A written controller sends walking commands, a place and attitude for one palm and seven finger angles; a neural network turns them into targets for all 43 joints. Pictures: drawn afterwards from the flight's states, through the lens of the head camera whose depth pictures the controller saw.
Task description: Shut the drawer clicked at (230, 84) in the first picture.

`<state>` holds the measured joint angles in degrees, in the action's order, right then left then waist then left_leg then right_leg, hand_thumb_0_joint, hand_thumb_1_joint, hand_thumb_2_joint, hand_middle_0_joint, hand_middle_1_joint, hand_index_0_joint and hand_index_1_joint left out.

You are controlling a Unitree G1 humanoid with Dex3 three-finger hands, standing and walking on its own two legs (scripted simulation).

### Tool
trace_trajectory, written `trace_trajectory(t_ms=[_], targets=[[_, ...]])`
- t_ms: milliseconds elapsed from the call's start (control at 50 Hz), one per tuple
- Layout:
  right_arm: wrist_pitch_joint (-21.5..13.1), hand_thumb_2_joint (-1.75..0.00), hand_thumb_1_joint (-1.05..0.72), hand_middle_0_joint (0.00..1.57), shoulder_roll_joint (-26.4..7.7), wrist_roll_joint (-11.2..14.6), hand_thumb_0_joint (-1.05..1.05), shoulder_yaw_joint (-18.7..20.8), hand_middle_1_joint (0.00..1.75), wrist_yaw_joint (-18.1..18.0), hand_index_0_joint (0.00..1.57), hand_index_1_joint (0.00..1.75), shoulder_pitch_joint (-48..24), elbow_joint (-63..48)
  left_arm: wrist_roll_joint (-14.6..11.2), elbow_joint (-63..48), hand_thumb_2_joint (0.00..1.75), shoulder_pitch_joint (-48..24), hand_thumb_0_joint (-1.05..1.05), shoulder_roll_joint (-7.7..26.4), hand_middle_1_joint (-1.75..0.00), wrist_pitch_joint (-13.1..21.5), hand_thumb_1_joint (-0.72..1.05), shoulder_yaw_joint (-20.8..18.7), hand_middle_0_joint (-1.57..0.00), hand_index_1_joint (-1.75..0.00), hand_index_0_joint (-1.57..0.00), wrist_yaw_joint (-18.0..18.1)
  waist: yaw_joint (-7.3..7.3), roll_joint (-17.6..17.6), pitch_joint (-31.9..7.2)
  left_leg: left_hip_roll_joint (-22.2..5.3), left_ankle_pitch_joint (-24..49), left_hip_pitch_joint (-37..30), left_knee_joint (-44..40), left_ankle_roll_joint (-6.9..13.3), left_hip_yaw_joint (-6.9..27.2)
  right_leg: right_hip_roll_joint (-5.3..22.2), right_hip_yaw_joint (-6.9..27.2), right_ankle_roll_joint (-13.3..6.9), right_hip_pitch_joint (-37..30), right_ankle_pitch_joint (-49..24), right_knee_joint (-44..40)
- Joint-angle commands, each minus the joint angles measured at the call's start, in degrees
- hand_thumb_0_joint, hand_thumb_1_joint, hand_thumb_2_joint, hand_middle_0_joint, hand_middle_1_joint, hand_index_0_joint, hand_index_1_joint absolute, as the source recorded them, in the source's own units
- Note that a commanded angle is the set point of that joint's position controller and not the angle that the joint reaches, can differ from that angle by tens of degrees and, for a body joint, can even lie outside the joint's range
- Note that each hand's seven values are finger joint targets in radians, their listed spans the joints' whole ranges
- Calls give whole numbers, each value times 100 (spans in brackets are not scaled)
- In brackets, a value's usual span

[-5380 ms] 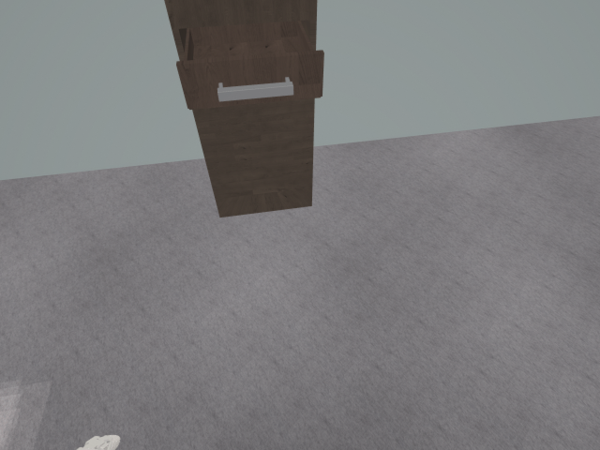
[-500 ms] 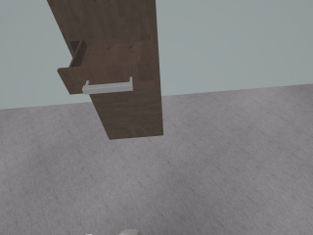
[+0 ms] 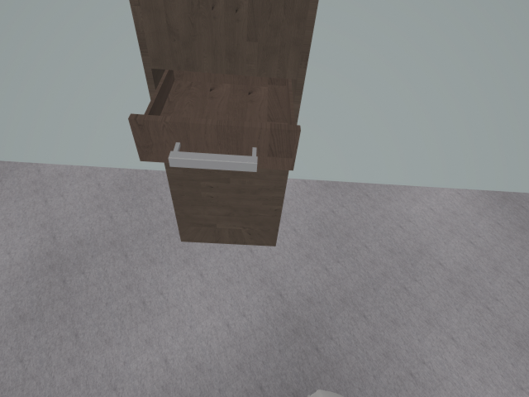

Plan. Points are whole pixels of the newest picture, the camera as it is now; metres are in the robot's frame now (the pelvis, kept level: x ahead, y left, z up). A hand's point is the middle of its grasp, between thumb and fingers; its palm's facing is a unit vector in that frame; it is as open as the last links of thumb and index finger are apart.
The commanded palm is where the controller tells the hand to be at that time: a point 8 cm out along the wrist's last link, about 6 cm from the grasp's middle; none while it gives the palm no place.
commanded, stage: take the last steps up to it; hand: left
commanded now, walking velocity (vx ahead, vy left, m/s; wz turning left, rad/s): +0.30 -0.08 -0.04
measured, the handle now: (215, 155) +0.62 +0.16 -0.02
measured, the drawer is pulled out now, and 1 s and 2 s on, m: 0.23 0.23 0.23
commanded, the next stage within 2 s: come to a stop and stand still in 0.54 s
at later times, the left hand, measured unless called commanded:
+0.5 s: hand (210, 358) +0.22 +0.11 -0.17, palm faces +0.03 -0.97 -0.23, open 7.2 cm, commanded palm none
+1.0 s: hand (203, 365) +0.21 +0.12 -0.19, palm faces +0.04 -0.98 -0.21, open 7.4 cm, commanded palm none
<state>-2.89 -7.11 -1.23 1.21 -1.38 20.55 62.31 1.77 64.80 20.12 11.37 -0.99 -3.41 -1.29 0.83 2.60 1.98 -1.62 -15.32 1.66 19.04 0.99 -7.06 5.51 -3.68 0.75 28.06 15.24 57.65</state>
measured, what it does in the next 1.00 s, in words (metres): walks ahead: right foot, then left foot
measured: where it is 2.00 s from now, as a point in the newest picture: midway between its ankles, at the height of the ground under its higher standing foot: outside the picture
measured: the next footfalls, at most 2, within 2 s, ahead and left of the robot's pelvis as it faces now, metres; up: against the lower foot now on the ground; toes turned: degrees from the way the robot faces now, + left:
right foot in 0.26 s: +0.23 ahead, -0.16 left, +0.00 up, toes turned -9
left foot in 0.74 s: +0.32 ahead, +0.06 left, +0.00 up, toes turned +7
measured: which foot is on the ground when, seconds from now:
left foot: down 0.00-0.26, up 0.28-0.72, down 0.74-1.00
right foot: up 0.00-0.24, down 0.26-0.82, up 0.84-1.00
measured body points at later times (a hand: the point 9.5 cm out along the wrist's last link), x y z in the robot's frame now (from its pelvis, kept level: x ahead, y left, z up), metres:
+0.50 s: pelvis +0.16 -0.08 -0.01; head +0.17 -0.09 +0.44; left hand +0.22 +0.16 -0.15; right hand +0.17 -0.31 -0.17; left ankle +0.16 +0.06 -0.68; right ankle +0.19 -0.15 -0.75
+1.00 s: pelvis +0.22 -0.06 -0.01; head +0.27 -0.05 +0.44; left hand +0.21 +0.17 -0.17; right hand +0.32 -0.28 -0.16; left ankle +0.28 +0.05 -0.75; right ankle +0.18 -0.18 -0.70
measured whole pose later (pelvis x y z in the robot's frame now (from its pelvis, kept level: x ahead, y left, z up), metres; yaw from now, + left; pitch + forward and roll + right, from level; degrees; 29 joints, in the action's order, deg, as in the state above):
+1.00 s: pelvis +0.22 -0.06 -0.01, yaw -2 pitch -1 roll +0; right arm 0.2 -6.9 -0.7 2.3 -2.9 4.4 58.7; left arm 1.3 61.9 15.7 9.3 -2.6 -2.8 2.2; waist 1.5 1.3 6.2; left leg -3.2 -8.9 16.0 25.8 1.4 -8.5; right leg 2.2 -1.3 1.6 19.0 28.8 51.1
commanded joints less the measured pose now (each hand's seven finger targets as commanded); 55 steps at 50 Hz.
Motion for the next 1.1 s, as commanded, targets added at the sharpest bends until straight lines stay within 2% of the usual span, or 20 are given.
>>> trace_trajectory(t_ms=[0,140,180,200,220,240,260,280,320,360,420,620,680,720,760,840,900,960,1040,1080], targets=[[-143,-90,-90,20,-832,26,0,184,30,-72,20,30,582,-4,-47,-504,90,-608,0,145,-30,160,90,-13,-20,-30,-20,-24,-142,-829,615,-1428,1532,-49,-1031,800,859,166,-6,89,1044,-344,-130],[-95,-90,-90,20,-872,-79,0,266,30,-59,20,30,791,203,-80,-788,90,-1480,0,39,-30,213,90,-32,-20,-30,-20,-47,-317,-1159,864,-1539,1683,220,-719,728,625,-13,-299,-93,237,-308,-1776],[-68,-90,-90,20,-936,-81,0,279,30,-62,20,30,701,216,-73,-729,90,-1204,0,143,-30,265,90,-66,-20,-30,-20,-42,-144,-1077,641,-1528,2171,310,-192,658,576,-215,-422,-207,-581,-205,-2195],[-59,-90,-90,20,-935,-63,0,283,30,-50,20,30,650,231,-64,-560,90,-638,0,262,-30,310,90,-114,-20,-30,-20,-27,131,-773,331,-1366,2527,496,537,537,439,-384,-537,-263,-1452,-349,-2570],[-74,-90,-90,20,-886,-20,0,270,30,-20,20,30,599,219,-36,-280,90,265,0,523,-30,381,90,-189,-20,-30,-20,3,538,-394,-186,-1049,2328,976,1707,344,188,-266,-295,-356,-2722,-484,-2812],[-87,-90,-90,20,-535,62,0,219,30,45,20,30,835,109,1,-89,90,1067,0,1122,-30,459,90,-353,-20,-30,-20,82,756,1031,-1041,-376,268,2231,3590,95,-205,1164,1503,-783,-4061,-343,-3299],[-55,-90,-90,20,-491,105,0,153,30,43,20,30,553,-117,-122,-30,90,1412,0,1474,-30,448,90,-345,-20,-30,-20,114,722,1206,-1244,55,-1896,2978,5105,60,278,2013,3017,-1239,-4102,-965,-4045],[-13,-90,-90,20,-528,126,0,216,30,55,20,30,337,-114,-138,-153,90,891,0,1386,-30,436,90,-329,-20,-30,-20,138,597,894,-1088,-214,-1605,3030,5737,126,765,2009,3023,-1309,-3379,89,-4340],[66,-90,-90,20,-477,18,0,258,30,96,20,30,51,-118,-127,-502,90,-301,0,748,-30,413,90,-155,-20,-30,-20,204,143,75,-56,-640,-557,2967,5625,98,823,1555,1964,-1062,-1833,823,-4662],[198,-90,-90,20,-339,-36,0,229,30,112,20,30,335,-12,-78,-601,90,-661,0,374,-30,475,90,-31,-20,-30,-20,230,-207,197,184,-709,-201,2526,5126,-47,700,1248,1028,-922,-1035,205,-4887],[263,-90,-90,20,-254,-52,0,213,30,136,20,30,361,-2,-50,-513,90,-520,0,305,-30,530,90,-5,-20,-30,-20,243,-315,139,147,-661,-106,2318,4282,-198,492,1042,562,-959,-949,-537,-4901],[109,-90,-90,20,-353,2,0,137,30,189,20,30,-1014,-430,-50,-150,90,162,0,489,-30,513,90,-6,-20,-30,-20,221,80,181,184,-405,-176,2097,1903,-244,236,1126,590,-1092,-2066,-1580,-4489],[58,-90,-90,20,-358,14,0,36,30,67,20,30,-677,-160,-119,-45,90,71,0,214,-30,407,90,118,-20,-30,-20,288,-119,-61,-59,-373,1508,665,448,-250,324,504,85,-542,-1841,-2537,-3556],[48,-90,-90,20,-870,29,0,100,30,-27,20,30,-311,-38,-116,-54,90,323,0,-99,-30,319,90,212,-20,-30,-20,363,-96,-838,-364,-1375,4467,-137,660,167,932,91,-94,-80,-1440,-820,-3255],[141,-90,-90,20,-925,81,0,78,30,-138,20,30,-621,-46,-130,50,90,440,0,-15,-30,176,90,231,-20,-30,-20,395,-38,-1376,-289,-1575,4815,96,358,461,1165,-17,-179,92,-1614,155,-3135],[245,-90,-90,20,-1097,81,0,240,30,-252,20,30,-581,-125,-80,-173,90,299,0,251,-30,-32,90,112,-20,-30,-20,380,-124,-1216,-321,-1947,5500,-64,82,921,1453,-117,155,77,-895,1474,-1435],[311,-90,-90,20,-1168,40,0,377,30,-251,20,30,-751,-322,-55,-384,90,159,0,194,-30,-81,90,2,-20,-30,-20,370,-125,-708,-620,-2023,5129,-25,275,1144,1321,-191,386,77,-505,1575,-352],[328,-90,-90,20,-1132,8,0,410,30,-178,20,30,-1021,-495,-67,-564,90,140,0,48,-30,-118,90,-50,-20,-30,-20,355,-43,-937,-856,-1796,3907,343,208,1025,1055,-223,365,108,-575,1329,-293],[335,-90,-90,20,-1064,-17,0,382,30,-44,20,30,-1153,-494,-72,-524,90,235,0,-41,-30,-14,90,27,-20,-30,-20,329,37,-1254,-782,-1424,1501,1124,11,695,995,-257,-9,63,-1546,807,-1981],[368,-90,-90,20,-730,53,0,308,30,29,20,30,-1124,-434,-19,-338,90,499,0,235,-30,104,90,36,-20,-30,-20,346,186,-386,-444,-705,-333,1875,598,113,648,-19,258,59,-2242,-18,-3776]])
